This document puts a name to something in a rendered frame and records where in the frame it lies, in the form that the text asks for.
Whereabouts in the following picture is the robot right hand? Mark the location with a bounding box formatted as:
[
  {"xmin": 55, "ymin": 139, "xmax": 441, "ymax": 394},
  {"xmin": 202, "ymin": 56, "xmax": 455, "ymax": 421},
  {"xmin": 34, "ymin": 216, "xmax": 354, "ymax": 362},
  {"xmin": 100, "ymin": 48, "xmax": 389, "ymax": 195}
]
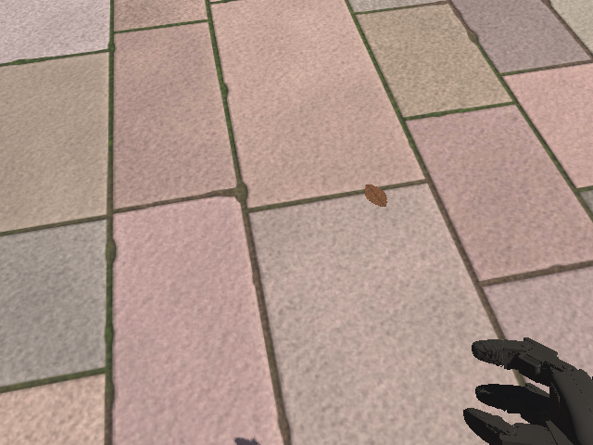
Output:
[{"xmin": 463, "ymin": 337, "xmax": 593, "ymax": 445}]

